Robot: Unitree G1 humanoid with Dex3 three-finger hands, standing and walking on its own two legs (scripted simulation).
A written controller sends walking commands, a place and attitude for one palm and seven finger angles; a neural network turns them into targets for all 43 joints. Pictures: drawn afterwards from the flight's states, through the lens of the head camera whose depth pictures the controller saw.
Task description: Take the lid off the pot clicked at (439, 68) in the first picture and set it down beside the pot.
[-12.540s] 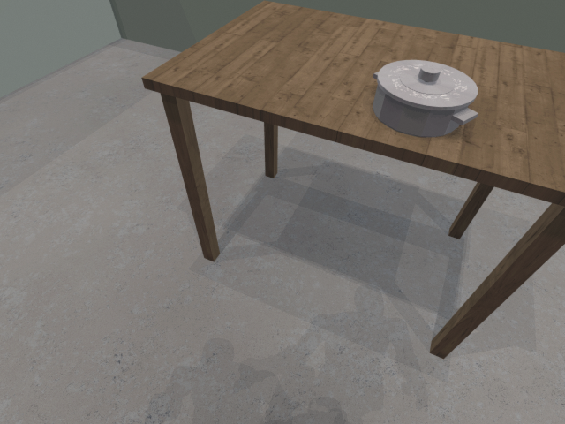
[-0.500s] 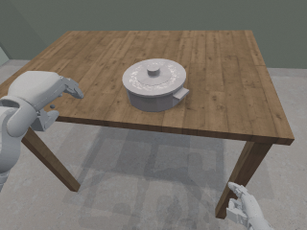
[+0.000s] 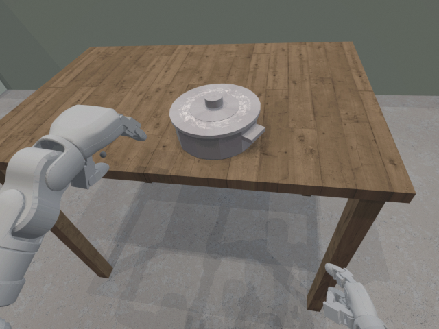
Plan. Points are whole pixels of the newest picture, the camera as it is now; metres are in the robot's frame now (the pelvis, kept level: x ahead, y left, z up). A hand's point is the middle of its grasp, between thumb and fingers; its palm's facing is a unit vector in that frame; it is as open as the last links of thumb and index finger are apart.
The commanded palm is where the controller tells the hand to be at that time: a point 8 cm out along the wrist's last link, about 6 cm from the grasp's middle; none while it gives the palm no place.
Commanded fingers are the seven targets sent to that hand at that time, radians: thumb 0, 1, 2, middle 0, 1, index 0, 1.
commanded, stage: move the open hand above the knob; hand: left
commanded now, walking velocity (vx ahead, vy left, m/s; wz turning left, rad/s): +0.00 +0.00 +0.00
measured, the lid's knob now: (213, 99) +0.54 +0.08 +0.16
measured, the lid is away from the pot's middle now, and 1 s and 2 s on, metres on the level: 0.00 0.00 0.00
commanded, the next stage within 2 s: none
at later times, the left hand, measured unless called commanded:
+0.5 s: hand (120, 107) +0.40 +0.21 +0.23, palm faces -0.04 -0.07 -1.00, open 9.8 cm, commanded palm +0.36 +0.19 +0.29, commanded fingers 0.00 -0.37 1.70 -0.89 -0.08 -0.89 -0.08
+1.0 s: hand (171, 93) +0.45 +0.13 +0.23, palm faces -0.06 +0.05 -1.00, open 9.7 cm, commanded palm +0.42 +0.14 +0.29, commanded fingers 0.00 -0.37 1.70 -0.89 -0.08 -0.89 -0.08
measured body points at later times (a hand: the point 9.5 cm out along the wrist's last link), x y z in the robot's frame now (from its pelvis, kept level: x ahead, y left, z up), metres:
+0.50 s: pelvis +0.03 -0.02 +0.00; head +0.03 -0.07 +0.45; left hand +0.40 +0.22 +0.29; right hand +0.23 -0.24 -0.09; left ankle +0.08 +0.06 -0.73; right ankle +0.02 -0.12 -0.73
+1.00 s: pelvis +0.04 -0.02 +0.00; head +0.06 -0.06 +0.45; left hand +0.45 +0.13 +0.28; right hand +0.25 -0.23 -0.10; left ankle +0.08 +0.06 -0.73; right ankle +0.02 -0.12 -0.73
